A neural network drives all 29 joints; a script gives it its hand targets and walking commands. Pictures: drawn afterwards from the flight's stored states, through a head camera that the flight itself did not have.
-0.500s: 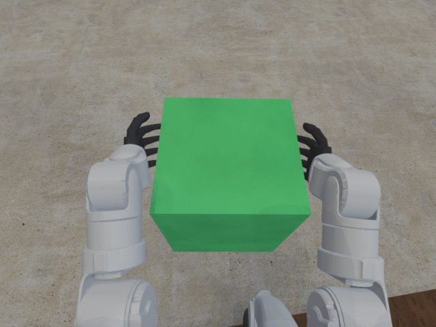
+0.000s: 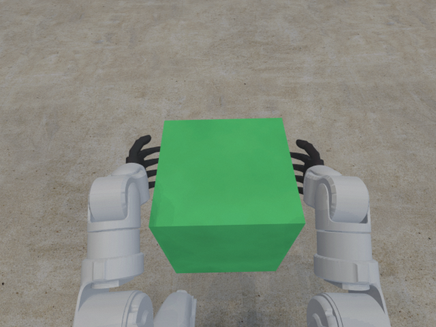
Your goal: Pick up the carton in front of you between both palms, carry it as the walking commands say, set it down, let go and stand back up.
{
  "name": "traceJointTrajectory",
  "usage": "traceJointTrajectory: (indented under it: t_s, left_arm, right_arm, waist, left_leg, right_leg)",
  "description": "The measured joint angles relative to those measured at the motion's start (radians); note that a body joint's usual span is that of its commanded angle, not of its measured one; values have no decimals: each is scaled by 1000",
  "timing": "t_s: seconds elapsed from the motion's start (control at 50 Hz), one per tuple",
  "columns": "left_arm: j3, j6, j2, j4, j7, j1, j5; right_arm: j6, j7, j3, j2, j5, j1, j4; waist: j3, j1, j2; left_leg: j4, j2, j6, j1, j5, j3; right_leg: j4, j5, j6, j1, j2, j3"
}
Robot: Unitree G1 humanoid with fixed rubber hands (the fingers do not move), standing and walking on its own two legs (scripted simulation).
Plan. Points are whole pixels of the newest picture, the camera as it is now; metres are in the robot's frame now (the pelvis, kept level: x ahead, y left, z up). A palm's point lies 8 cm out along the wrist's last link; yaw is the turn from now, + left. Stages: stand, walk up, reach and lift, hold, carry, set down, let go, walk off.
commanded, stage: carry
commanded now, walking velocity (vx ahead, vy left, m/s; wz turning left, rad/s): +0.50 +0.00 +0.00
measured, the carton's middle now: (224, 202) +0.35 +0.02 -0.01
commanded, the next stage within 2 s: none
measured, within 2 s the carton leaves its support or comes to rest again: neither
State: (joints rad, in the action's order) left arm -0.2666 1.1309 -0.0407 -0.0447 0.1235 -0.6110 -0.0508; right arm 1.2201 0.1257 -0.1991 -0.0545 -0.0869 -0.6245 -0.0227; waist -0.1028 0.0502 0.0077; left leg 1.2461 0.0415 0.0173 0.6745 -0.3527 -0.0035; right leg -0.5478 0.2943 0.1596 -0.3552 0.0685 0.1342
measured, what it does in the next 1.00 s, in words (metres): walks ahead: left foot, then right foot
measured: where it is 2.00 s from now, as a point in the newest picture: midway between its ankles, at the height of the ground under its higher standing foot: (246, 120)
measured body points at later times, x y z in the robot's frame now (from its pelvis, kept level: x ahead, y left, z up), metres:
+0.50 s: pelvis +0.35 +0.00 +0.02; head +0.37 +0.00 +0.47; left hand +0.72 +0.11 +0.12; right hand +0.68 -0.19 +0.12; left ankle +0.33 +0.05 -0.73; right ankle +0.37 -0.15 -0.66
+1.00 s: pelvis +0.68 -0.08 +0.02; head +0.68 -0.09 +0.47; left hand +0.96 +0.07 +0.10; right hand +0.95 -0.23 +0.08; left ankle +0.73 +0.08 -0.67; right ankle +0.64 -0.15 -0.73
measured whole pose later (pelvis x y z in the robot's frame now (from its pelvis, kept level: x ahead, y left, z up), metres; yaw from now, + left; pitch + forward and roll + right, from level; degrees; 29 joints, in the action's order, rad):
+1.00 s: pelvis +0.68 -0.08 +0.02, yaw +0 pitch +4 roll +2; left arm -0.10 1.13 -0.13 0.29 0.09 -0.13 -0.10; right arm 1.19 0.07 -0.07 -0.13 -0.13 -0.10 0.33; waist 0.10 0.02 -0.01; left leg 0.84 0.11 -0.02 0.57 -0.22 0.09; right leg -0.27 0.19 0.05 -0.15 -0.03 0.20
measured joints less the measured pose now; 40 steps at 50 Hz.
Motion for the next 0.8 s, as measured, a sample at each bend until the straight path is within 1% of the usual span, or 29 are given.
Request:
traceJointTrajectory:
  t_s: [0.04, 0.1, 0.14, 0.18, 0.22, 0.24, 0.26, 0.28, 0.3, 0.32, 0.34, 0.36, 0.38, 0.44, 0.5, 0.54, 0.58, 0.64, 0.68, 0.72, 0.74, 0.76, 0.78, 0.8]
  left_arm:
    - [-1, -35, -14, 6, 0, 24, 1]
    - [9, -78, -28, 16, -1, 67, 2]
    - [20, -99, -32, 24, -3, 90, 4]
    - [33, -113, -32, 31, -3, 104, 7]
    - [43, -116, -25, 39, -3, 112, 11]
    - [47, -112, -18, 45, -3, 116, 14]
    - [52, -106, -7, 52, -4, 116, 17]
    - [54, -101, 6, 48, -4, 102, 22]
    - [55, -97, 16, 40, -5, 88, 24]
    - [55, -89, 20, 33, -5, 80, 22]
    - [54, -77, 18, 31, -5, 75, 17]
    - [52, -64, 12, 32, -5, 70, 8]
    - [50, -50, 6, 35, -5, 64, -2]
    - [41, -15, -11, 51, -6, 53, -30]
    - [36, 7, -29, 68, -11, 71, -56]
    - [37, 17, -44, 83, -14, 102, -70]
    - [44, 26, -58, 107, -14, 145, -79]
    - [54, 32, -73, 156, -14, 222, -78]
    - [60, 30, -80, 190, -15, 269, -70]
    - [68, 22, -90, 216, -18, 306, -63]
    - [73, 11, -102, 219, -20, 323, -63]
    - [81, -4, -116, 216, -20, 340, -68]
    - [102, -11, -116, 213, -20, 354, -71]
    - [121, -12, -110, 214, -20, 370, -71]
  right_arm:
    - [-32, -1, -8, -14, -5, 32, 17]
    - [-77, -3, -6, -28, -6, 90, 42]
    - [-100, -4, 0, -33, -4, 125, 59]
    - [-115, -4, 8, -32, -1, 149, 76]
    - [-123, -4, 21, -29, 0, 162, 84]
    - [-124, -4, 29, -28, -1, 163, 83]
    - [-124, -4, 35, -30, -3, 160, 81]
    - [-126, -3, 38, -30, -7, 147, 76]
    - [-123, -3, 42, -25, -7, 130, 63]
    - [-115, -2, 46, -17, -3, 117, 50]
    - [-104, -1, 49, -8, 6, 110, 43]
    - [-92, 1, 50, 2, 17, 106, 41]
    - [-81, 2, 50, 10, 28, 102, 39]
    - [-57, 3, 44, 25, 51, 86, 31]
    - [-38, 0, 31, 17, 51, 86, 26]
    - [-27, -10, 22, 2, 35, 106, 30]
    - [-19, -21, 17, -18, 12, 140, 45]
    - [-13, -36, 16, -55, -18, 208, 89]
    - [-15, -42, 22, -78, -34, 260, 132]
    - [-20, -46, 27, -96, -47, 316, 182]
    - [-25, -49, 30, -96, -50, 346, 205]
    - [-30, -54, 31, -91, -49, 374, 221]
    - [-34, -55, 33, -89, -49, 401, 234]
    - [-36, -56, 41, -85, -48, 426, 246]
  waist:
    - [-2, 3, 2]
    - [10, 5, 1]
    - [24, 5, -2]
    - [41, 3, -7]
    - [57, -8, -10]
    - [65, -18, -12]
    - [75, -30, -9]
    - [77, -47, 9]
    - [77, -63, 15]
    - [79, -80, 10]
    - [83, -97, 0]
    - [88, -110, -10]
    - [93, -120, -18]
    - [116, -138, -32]
    - [152, -136, -35]
    - [178, -121, -31]
    - [200, -100, -24]
    - [218, -66, -10]
    - [219, -49, -8]
    - [213, -38, -11]
    - [211, -30, -25]
    - [205, -22, -44]
    - [194, -16, -45]
    - [182, -14, -41]
  left_leg:
    - [-73, 9, 2, 62, 46, 19]
    - [-211, 2, 12, 99, 146, 53]
    - [-342, -15, 20, 84, 220, 80]
    - [-509, -41, 31, 33, 291, 114]
    - [-664, -73, 44, -53, 348, 158]
    - [-732, -85, 49, -115, 380, 181]
    - [-762, -91, 91, -171, 322, 189]
    - [-735, -101, 122, -182, 260, 195]
    - [-705, -105, 135, -190, 218, 198]
    - [-694, -106, 138, -205, 192, 195]
    - [-700, -105, 131, -227, 181, 190]
    - [-717, -104, 123, -253, 175, 183]
    - [-740, -102, 120, -281, 168, 177]
    - [-813, -91, 110, -363, 148, 161]
    - [-886, -74, 93, -446, 128, 144]
    - [-932, -61, 77, -504, 112, 135]
    - [-970, -50, 59, -566, 89, 129]
    - [-1007, -38, 31, -659, 39, 126]
    - [-1003, -30, 11, -714, -11, 122]
    - [-917, -16, -8, -739, -89, 111]
    - [-809, 3, -16, -716, -134, 105]
    - [-642, 25, -17, -652, -120, 91]
    - [-457, 22, -16, -571, -103, 62]
    - [-295, 10, -11, -489, -91, 40]
  right_leg:
    - [28, 24, 0, 46, 7, -9]
    - [78, 62, -6, 132, 17, -28]
    - [111, 90, -12, 197, 25, -41]
    - [128, 121, -19, 261, 32, -51]
    - [87, 153, -33, 308, 37, -53]
    - [20, 167, -46, 316, 39, -49]
    - [-95, 172, -64, 295, 36, -42]
    - [-263, 183, -95, 238, 24, -53]
    - [-440, 198, -116, 167, 22, -76]
    - [-584, 195, -123, 98, 19, -94]
    - [-675, 176, -123, 35, 10, -103]
    - [-717, 150, -122, -21, -5, -110]
    - [-720, 122, -123, -71, -25, -115]
    - [-602, 63, -133, -186, -85, -122]
    - [-420, 10, -156, -250, -124, -111]
    - [-302, -44, -169, -268, -136, -91]
    - [-192, -106, -176, -270, -141, -64]
    - [-48, -200, -175, -244, -134, -16]
    - [34, -238, -165, -206, -119, 17]
    - [115, -254, -151, -132, -97, 60]
    - [116, -242, -124, -107, -85, 76]
    - [76, -212, -98, -106, -78, 90]
    - [48, -179, -81, -99, -82, 96]
    - [46, -157, -73, -81, -86, 98]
